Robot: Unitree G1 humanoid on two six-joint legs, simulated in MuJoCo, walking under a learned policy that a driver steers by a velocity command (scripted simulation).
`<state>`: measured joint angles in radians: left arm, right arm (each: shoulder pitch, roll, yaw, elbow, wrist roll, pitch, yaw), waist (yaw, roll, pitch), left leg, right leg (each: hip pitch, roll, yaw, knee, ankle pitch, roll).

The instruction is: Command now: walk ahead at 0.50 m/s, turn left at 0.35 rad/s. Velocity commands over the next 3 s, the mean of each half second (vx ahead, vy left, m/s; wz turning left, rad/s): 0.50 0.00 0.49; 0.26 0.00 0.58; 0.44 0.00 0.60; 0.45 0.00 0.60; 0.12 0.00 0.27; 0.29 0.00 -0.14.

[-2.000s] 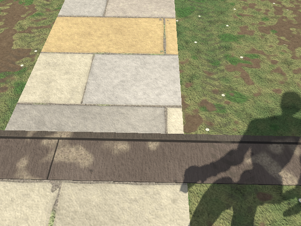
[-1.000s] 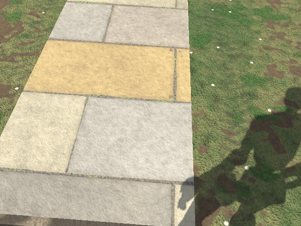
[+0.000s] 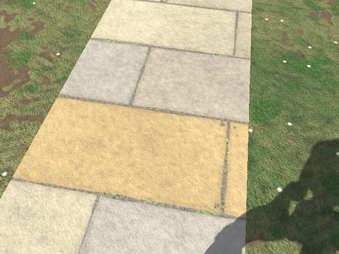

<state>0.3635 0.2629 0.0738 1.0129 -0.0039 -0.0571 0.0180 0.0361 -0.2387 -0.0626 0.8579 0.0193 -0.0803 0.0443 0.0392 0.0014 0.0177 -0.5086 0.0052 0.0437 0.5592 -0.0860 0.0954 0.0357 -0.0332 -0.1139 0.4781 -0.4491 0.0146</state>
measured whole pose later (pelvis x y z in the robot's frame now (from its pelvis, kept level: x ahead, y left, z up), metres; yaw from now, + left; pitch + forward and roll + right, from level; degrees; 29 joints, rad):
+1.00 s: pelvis +0.42 +0.08 +0.01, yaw +34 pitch +2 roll -2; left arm 0.19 0.33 0.09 0.86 -0.03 -0.03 0.00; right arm 0.12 -0.29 -0.08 0.63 0.02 0.03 0.03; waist 0.03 -0.01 0.03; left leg -0.37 0.04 0.05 0.56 -0.23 0.06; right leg -0.15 -0.11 -0.24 0.49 -0.35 0.04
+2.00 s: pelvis +0.72 +0.44 -0.01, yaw +70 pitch +2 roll -2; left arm 0.26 0.32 0.07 0.83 0.00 -0.05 0.00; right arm 0.10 -0.31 -0.07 0.56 0.01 -0.02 0.04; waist 0.05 0.01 0.09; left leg -0.53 -0.03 0.03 0.65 -0.14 0.10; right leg -0.16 -0.07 -0.09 1.01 -0.55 0.05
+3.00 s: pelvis +0.83 +0.68 +0.02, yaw +69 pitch +2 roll +0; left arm 0.12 0.29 0.05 0.70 -0.03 -0.05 -0.05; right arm 0.44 -0.24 -0.05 0.86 -0.01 -0.07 -0.01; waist -0.07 -0.03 0.01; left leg 0.06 0.00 0.08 0.27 -0.37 0.02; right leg -0.68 -0.03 0.01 0.89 -0.16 -0.01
